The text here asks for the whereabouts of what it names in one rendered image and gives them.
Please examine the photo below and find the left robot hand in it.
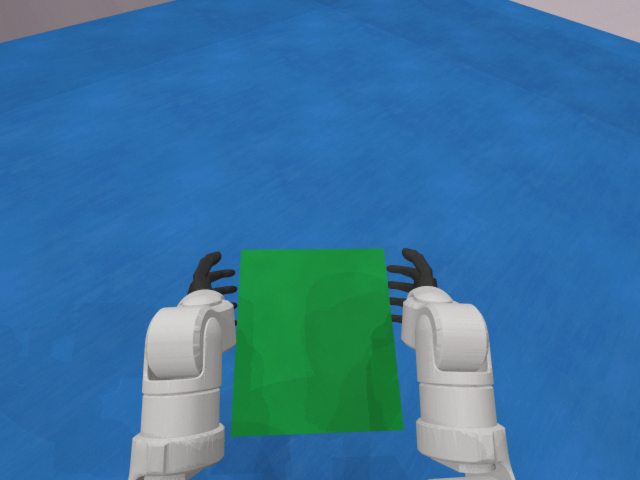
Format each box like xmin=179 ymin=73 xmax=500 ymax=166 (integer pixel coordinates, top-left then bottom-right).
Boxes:
xmin=187 ymin=252 xmax=237 ymax=326

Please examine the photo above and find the left robot forearm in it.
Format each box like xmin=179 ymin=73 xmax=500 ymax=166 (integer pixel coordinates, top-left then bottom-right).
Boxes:
xmin=128 ymin=289 xmax=236 ymax=480

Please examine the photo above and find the right robot forearm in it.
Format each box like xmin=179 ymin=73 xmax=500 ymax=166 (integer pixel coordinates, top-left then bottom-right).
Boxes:
xmin=401 ymin=286 xmax=515 ymax=480

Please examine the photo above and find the right robot hand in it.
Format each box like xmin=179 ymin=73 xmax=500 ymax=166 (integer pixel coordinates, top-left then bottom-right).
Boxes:
xmin=386 ymin=248 xmax=438 ymax=323

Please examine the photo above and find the carton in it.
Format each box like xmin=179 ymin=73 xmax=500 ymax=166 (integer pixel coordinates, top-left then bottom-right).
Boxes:
xmin=231 ymin=249 xmax=404 ymax=437

